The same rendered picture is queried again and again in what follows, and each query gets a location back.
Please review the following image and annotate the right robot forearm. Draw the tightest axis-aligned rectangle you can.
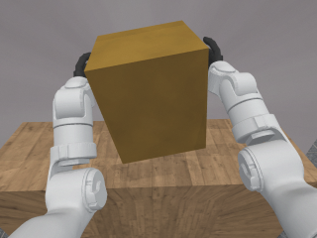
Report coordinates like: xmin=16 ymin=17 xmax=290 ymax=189
xmin=207 ymin=60 xmax=304 ymax=176

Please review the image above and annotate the pedestal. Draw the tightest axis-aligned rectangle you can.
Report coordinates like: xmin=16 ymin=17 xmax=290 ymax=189
xmin=0 ymin=119 xmax=317 ymax=238

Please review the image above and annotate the left robot hand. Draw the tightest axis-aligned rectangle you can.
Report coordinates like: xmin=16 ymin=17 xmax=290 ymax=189
xmin=73 ymin=52 xmax=91 ymax=78

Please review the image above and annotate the carton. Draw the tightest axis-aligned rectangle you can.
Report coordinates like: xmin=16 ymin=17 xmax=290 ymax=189
xmin=84 ymin=20 xmax=209 ymax=165

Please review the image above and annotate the right robot hand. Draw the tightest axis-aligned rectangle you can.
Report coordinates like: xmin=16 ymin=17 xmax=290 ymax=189
xmin=203 ymin=37 xmax=223 ymax=70

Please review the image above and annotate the robot left upper arm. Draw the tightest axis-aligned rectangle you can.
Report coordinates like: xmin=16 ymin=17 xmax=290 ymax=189
xmin=8 ymin=167 xmax=108 ymax=238

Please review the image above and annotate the robot right upper arm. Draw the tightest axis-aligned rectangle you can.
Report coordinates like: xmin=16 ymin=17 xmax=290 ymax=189
xmin=238 ymin=139 xmax=317 ymax=238

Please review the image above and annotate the left robot forearm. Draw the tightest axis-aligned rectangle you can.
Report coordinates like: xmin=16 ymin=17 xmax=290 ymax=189
xmin=45 ymin=76 xmax=97 ymax=209

